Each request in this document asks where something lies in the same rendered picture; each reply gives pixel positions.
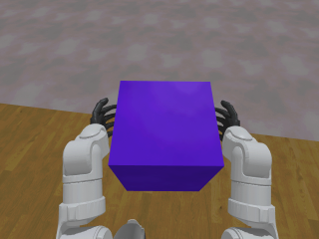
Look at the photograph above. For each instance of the left robot forearm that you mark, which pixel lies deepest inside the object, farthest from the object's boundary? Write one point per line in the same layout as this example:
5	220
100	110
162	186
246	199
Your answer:
82	174

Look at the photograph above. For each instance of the robot left thigh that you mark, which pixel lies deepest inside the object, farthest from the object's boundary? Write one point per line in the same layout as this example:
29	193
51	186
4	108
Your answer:
130	231

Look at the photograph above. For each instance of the right robot forearm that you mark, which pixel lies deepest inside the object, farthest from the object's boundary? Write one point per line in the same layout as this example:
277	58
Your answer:
251	177

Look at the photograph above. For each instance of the left robot hand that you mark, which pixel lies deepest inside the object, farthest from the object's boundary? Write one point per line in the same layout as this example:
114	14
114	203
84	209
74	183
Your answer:
98	115

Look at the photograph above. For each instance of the left robot upper arm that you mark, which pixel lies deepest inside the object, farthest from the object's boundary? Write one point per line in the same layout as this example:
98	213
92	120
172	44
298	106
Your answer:
89	232

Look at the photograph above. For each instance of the right robot hand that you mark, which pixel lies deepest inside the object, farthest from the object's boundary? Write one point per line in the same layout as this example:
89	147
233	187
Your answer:
231	118

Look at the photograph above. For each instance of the carton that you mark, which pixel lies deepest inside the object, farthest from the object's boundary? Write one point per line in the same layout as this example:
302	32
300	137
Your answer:
165	136

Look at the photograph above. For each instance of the left robot shin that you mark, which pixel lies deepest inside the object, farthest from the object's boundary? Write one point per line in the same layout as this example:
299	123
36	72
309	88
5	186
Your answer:
133	221

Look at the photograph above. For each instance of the right robot upper arm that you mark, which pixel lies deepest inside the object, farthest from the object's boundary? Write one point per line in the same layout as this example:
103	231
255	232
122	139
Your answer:
245	233

